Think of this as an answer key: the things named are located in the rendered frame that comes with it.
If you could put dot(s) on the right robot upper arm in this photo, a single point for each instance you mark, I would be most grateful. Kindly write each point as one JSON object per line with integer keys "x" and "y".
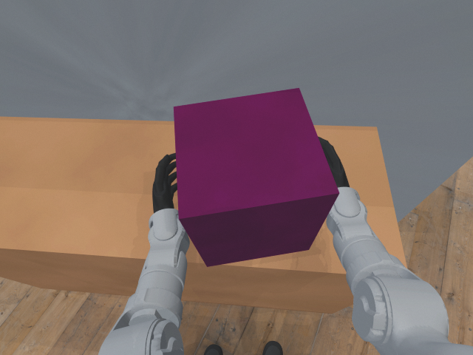
{"x": 402, "y": 317}

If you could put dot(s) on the robot right forearm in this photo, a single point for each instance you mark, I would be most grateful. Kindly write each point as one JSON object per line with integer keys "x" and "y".
{"x": 360, "y": 251}

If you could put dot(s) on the left robot upper arm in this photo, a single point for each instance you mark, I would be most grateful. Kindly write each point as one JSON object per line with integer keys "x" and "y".
{"x": 154, "y": 337}

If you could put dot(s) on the left robot hand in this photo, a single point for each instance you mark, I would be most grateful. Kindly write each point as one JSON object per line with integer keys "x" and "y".
{"x": 163, "y": 192}

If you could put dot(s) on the carton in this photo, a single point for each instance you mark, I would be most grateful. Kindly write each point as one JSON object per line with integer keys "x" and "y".
{"x": 252, "y": 178}

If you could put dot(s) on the right robot hand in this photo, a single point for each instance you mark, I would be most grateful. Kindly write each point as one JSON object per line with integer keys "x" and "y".
{"x": 335, "y": 164}

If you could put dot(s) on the robot left forearm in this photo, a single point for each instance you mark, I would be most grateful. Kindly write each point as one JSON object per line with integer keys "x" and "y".
{"x": 162, "y": 280}

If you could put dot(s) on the pedestal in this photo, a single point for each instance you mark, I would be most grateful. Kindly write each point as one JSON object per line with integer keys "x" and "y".
{"x": 76, "y": 198}

